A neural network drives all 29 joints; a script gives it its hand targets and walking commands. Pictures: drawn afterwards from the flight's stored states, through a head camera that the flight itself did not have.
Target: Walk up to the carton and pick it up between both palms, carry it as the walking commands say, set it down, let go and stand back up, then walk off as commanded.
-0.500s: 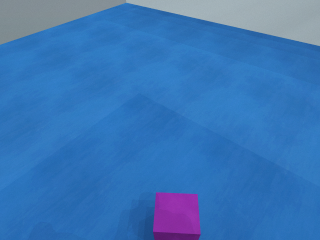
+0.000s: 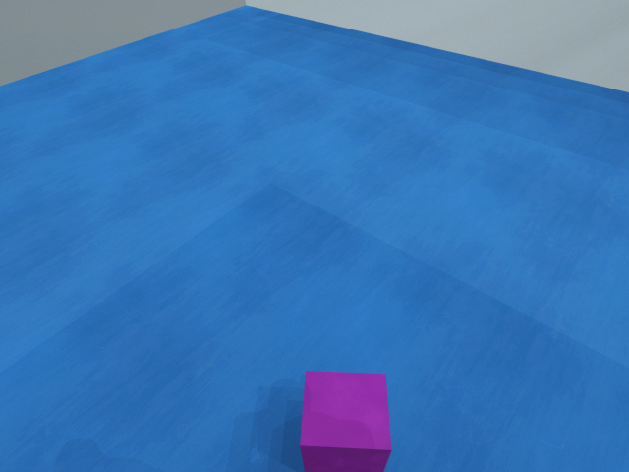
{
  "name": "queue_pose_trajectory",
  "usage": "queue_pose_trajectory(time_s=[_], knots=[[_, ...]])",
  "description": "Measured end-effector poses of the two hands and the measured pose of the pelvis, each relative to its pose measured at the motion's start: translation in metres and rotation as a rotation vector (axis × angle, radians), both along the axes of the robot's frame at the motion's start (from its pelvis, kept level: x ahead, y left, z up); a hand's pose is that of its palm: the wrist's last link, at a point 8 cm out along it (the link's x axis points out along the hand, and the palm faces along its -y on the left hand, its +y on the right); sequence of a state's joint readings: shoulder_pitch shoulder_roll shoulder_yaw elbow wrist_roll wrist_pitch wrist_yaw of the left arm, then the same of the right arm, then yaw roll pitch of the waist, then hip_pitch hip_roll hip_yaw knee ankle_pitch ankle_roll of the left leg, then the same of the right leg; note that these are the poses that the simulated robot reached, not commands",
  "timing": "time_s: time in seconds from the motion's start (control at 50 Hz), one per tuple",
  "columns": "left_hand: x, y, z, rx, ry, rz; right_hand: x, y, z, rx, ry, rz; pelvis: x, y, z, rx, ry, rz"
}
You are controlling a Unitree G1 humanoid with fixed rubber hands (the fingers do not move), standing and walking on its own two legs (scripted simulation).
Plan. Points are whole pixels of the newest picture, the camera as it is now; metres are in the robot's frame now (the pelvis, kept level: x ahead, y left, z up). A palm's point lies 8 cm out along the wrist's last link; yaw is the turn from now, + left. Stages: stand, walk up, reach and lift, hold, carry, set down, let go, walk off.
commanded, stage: stand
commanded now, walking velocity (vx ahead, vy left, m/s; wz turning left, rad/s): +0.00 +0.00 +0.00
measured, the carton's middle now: (343, 427) +0.40 -0.03 -0.63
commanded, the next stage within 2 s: walk off in 0.34 s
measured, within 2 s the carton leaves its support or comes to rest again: neither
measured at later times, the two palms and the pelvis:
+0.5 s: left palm out of the picture -0.06 +0.21 -0.15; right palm out of the picture -0.08 -0.20 -0.15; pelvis -0.01 +0.01 +0.00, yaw +0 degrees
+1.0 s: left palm out of the picture -0.01 +0.30 -0.14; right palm out of the picture -0.09 -0.22 -0.13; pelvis -0.12 +0.05 -0.01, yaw -11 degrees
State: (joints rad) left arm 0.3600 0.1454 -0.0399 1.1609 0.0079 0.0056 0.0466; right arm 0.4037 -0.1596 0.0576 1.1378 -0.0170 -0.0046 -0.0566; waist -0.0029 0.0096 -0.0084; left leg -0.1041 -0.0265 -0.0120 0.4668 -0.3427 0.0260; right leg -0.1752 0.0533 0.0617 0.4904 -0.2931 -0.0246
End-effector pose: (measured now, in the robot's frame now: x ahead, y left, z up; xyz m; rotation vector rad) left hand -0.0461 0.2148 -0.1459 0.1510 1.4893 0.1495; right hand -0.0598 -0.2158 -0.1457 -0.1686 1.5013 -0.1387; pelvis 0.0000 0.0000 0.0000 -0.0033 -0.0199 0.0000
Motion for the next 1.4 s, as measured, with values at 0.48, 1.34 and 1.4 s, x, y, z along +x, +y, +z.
queue_pose_trajectory(time_s=[0.48,1.34,1.4], knots=[[-0.018,-0.004,0.0,-0.022,0.021,0.009,-0.019,0.016,0.0,0.023,0.021,-0.027,-0.013,0.006,0.001,0.002,-0.001,-0.004],[0.004,0.115,0.009,0.013,-0.237,-0.4,-0.163,0.047,0.051,-0.264,-0.377,-0.349,-0.204,0.106,0.003,-0.037,0.035,-0.432],[0.004,0.099,0.012,-0.008,-0.271,-0.463,-0.204,0.052,0.042,-0.258,-0.353,-0.398,-0.225,0.11,0.0,-0.031,0.03,-0.474]])
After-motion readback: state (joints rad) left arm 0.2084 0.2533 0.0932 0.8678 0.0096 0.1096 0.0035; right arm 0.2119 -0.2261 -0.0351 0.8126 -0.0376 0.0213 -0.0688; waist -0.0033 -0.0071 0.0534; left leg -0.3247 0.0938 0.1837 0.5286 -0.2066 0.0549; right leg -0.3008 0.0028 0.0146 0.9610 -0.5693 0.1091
